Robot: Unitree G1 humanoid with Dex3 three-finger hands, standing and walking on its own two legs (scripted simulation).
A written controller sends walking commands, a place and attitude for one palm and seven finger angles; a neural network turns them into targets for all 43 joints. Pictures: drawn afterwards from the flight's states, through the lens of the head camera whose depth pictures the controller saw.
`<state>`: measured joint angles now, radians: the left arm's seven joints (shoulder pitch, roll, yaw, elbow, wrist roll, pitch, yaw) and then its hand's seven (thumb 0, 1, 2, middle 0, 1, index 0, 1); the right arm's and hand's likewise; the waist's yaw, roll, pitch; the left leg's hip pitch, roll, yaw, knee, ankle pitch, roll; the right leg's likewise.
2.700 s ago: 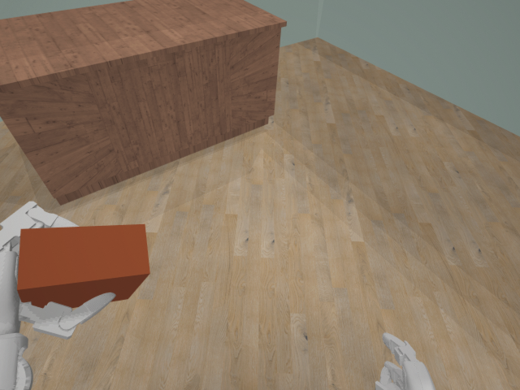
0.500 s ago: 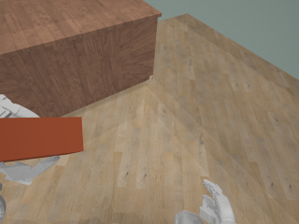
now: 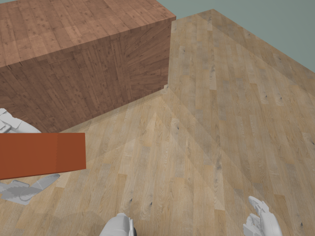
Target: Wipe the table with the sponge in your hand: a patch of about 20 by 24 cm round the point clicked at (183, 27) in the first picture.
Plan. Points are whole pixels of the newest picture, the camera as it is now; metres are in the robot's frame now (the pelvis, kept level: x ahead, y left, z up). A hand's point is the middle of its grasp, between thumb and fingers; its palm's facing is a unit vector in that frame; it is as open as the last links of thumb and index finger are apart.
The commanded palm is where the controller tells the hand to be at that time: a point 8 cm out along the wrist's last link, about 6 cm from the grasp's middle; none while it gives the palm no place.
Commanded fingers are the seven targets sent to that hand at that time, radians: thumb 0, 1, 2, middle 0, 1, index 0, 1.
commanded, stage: walk to a spot facing it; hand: left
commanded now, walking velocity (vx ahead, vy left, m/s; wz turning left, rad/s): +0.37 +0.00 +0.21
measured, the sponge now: (51, 156) +0.23 +0.20 +0.16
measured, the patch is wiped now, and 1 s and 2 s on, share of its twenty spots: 0.00 0.00 0.00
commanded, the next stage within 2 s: turn to face it in 1.44 s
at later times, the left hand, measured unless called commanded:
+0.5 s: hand (57, 102) +0.34 +0.22 +0.18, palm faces +0.51 -0.70 -0.50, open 10.1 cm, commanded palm +0.29 +0.25 +0.18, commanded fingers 0.00 0.10 1.30 -1.20 -1.60 -1.20 -1.60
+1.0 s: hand (53, 62) +0.46 +0.27 +0.17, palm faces +0.59 -0.67 -0.45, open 10.1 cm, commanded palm +0.38 +0.29 +0.18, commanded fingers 0.00 0.10 1.30 -1.20 -1.60 -1.20 -1.60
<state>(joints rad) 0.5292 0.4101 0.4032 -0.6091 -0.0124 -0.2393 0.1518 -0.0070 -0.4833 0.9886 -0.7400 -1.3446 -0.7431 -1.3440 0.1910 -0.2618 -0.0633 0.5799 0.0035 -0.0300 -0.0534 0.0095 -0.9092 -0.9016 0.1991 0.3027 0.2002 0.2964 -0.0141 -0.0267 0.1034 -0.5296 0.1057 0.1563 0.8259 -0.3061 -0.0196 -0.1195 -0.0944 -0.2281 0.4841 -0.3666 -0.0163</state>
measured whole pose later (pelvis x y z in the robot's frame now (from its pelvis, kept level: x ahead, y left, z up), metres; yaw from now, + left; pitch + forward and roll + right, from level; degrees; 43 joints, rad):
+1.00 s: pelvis +0.30 -0.02 -0.02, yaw +15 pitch -1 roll +0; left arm 0.39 0.44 0.43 -0.53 -0.01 -0.21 0.15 -0.01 -0.49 1.00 -0.74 -1.35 -0.74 -1.35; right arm 0.15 -0.15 -0.03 0.58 0.01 -0.04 -0.04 0.01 -0.91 -0.90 0.20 0.30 0.20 0.30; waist -0.03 -0.05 0.10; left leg -0.37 0.03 0.14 0.63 -0.24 0.06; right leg -0.45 -0.10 -0.07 1.29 -0.53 0.04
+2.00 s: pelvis +0.40 -0.07 -0.02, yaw +24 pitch -2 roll +0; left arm 0.40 0.36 0.36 -0.48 -0.02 -0.16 0.13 -0.01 -0.50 1.01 -0.73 -1.36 -0.73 -1.36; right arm 0.15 -0.14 0.05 0.56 0.00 -0.10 -0.01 0.01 -0.90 -0.90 0.21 0.30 0.21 0.30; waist 0.06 0.06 0.10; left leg -0.35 0.18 0.21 0.67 -0.29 -0.04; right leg -0.30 0.01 -0.11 0.65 -0.31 -0.02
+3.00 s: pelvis +0.31 -0.16 +0.01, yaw +10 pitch +0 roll +3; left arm 0.57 0.40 0.37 -0.48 -0.01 -0.24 0.13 -0.01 -0.50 1.01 -0.72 -1.37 -0.73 -1.36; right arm 0.23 -0.26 -0.04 0.64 0.00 -0.04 -0.05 0.01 -0.91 -0.90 0.20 0.30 0.20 0.30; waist -0.04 0.00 0.05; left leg -0.47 0.05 0.07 0.87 -0.30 -0.02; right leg -0.22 -0.03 -0.08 0.42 -0.21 -0.05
